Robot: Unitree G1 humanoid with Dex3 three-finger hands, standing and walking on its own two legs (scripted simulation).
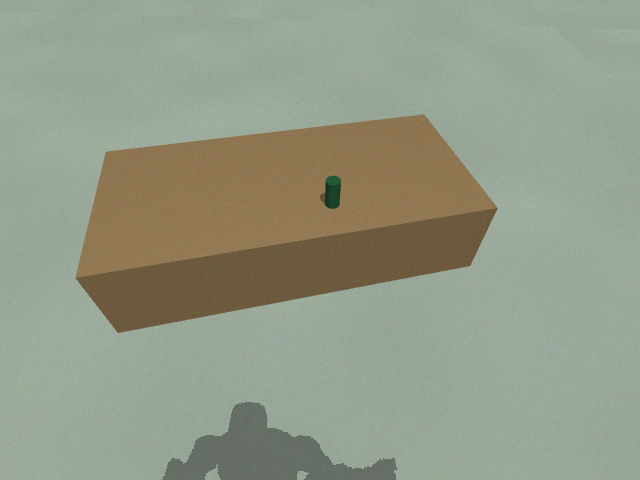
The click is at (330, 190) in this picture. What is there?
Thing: slim round
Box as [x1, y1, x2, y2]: [325, 176, 340, 208]
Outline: 329,176 326,178 325,204 330,208 334,208 339,204 340,179 336,176
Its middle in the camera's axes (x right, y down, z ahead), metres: +0.04 -0.16 +1.33
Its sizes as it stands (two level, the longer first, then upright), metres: 0.051 0.051 0.106
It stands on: a support 0.33 m high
